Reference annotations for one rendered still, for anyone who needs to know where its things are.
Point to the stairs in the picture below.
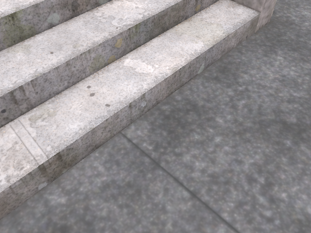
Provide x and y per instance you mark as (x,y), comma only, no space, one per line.
(75,73)

